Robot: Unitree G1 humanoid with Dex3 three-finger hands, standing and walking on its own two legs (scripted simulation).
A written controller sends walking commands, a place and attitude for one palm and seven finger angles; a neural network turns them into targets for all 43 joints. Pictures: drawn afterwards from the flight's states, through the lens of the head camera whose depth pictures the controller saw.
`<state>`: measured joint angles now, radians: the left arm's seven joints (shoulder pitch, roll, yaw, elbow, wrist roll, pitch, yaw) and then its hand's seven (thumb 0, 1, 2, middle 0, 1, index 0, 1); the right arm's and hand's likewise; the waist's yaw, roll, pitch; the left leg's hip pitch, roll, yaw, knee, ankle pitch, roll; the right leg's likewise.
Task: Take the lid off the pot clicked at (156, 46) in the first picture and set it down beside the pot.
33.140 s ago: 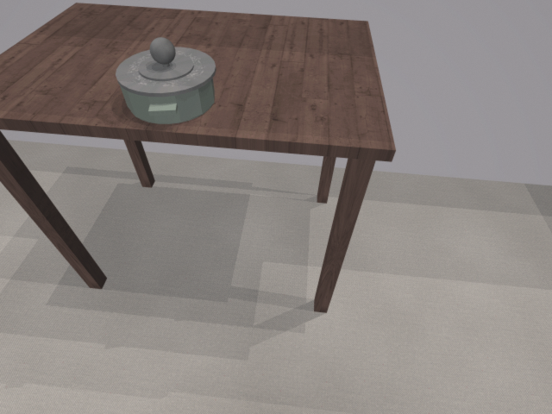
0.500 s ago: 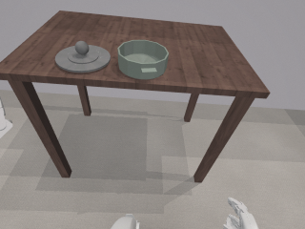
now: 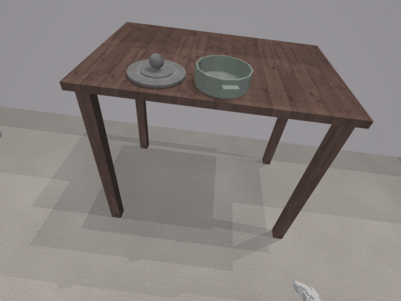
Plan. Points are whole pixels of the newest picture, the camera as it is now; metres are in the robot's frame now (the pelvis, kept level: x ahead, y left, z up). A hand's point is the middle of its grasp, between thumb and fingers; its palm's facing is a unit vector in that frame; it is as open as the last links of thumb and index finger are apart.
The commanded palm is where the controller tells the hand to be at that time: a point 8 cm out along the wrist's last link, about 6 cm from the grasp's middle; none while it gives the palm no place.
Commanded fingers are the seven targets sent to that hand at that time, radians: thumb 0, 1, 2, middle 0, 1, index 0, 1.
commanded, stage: stop stepping back and stand still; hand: left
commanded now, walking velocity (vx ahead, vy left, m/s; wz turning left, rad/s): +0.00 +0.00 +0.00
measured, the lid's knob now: (156, 61) +0.81 +0.24 +0.12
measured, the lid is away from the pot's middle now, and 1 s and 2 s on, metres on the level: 0.23 0.23 0.23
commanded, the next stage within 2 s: let the arm hang, fingers relaxed in 0.70 s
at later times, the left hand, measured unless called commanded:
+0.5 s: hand out of the picture +0.01 +0.21 -0.18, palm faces +0.04 -0.98 -0.17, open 7.2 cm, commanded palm none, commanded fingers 0.00 0.90 0.90 -0.20 -0.30 -0.20 -0.30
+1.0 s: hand out of the picture -0.02 +0.20 -0.16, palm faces +0.07 -0.97 -0.21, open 7.3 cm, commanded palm none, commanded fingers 0.00 0.90 0.90 -0.20 -0.30 -0.20 -0.30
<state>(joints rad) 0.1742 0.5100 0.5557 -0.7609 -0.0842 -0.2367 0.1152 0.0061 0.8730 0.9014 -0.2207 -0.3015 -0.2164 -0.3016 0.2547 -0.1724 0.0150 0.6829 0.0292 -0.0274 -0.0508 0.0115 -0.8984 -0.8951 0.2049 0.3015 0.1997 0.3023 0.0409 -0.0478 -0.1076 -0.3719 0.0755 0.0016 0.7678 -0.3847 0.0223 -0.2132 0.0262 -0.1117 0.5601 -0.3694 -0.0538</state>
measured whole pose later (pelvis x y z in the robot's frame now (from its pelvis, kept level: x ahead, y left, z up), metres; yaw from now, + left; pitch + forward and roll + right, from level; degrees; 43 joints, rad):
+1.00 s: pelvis -0.02 +0.03 +0.01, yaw +3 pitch -1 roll +0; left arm 0.25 0.13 0.01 1.13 0.01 0.00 0.05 0.02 0.93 0.90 -0.20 -0.30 -0.20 -0.30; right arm 0.31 -0.12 -0.04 1.11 -0.01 0.01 -0.04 0.02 -0.93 -0.90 0.20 0.30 0.20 0.30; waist -0.02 0.03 0.03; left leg -0.21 0.02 0.03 0.48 -0.26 0.01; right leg -0.15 -0.03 -0.06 0.46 -0.29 0.01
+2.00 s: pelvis -0.01 +0.03 +0.01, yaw +2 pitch -1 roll +0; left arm 0.27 0.13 0.03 1.13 0.01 0.00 0.04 0.01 0.91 0.90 -0.20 -0.30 -0.20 -0.30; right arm 0.30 -0.11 -0.05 1.12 -0.01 0.00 -0.04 0.00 -0.91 -0.90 0.20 0.30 0.19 0.30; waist -0.02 0.01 0.05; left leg -0.19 0.03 0.04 0.46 -0.26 0.00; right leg -0.12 -0.02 -0.05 0.42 -0.28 0.00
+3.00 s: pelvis -0.01 +0.03 +0.01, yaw +2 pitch -1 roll +0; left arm 0.28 0.12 0.02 1.13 0.01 -0.01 0.04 0.01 0.91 0.90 -0.20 -0.30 -0.19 -0.30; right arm 0.30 -0.11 -0.04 1.13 -0.01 0.00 -0.04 0.00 -0.91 -0.90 0.20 0.30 0.19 0.30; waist -0.02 0.00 0.04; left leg -0.18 0.03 0.05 0.44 -0.25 0.00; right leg -0.11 -0.01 -0.05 0.41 -0.28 0.00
